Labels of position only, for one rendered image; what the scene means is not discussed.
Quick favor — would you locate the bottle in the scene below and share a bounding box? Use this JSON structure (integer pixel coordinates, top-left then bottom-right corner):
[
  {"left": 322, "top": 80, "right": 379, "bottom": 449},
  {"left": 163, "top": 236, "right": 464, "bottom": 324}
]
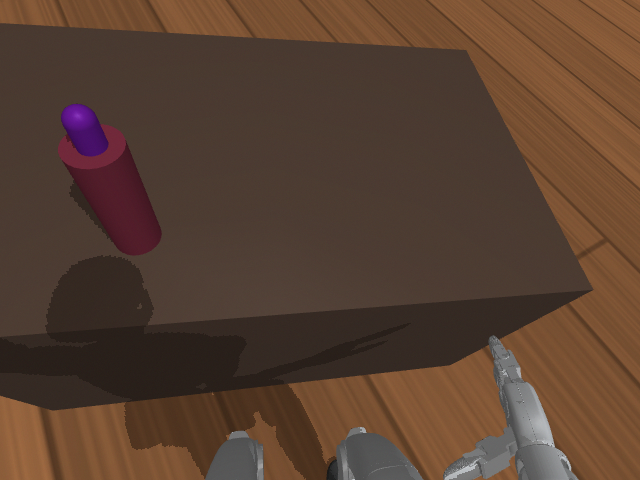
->
[{"left": 58, "top": 104, "right": 162, "bottom": 255}]

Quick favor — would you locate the right robot arm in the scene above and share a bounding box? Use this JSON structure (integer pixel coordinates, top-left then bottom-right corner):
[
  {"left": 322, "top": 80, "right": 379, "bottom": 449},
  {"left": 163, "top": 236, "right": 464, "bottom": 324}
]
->
[{"left": 515, "top": 444, "right": 579, "bottom": 480}]

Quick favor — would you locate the right robot hand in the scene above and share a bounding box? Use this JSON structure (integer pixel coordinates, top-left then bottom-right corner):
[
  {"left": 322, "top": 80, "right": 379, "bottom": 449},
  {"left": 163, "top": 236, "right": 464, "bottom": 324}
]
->
[{"left": 443, "top": 335, "right": 555, "bottom": 480}]

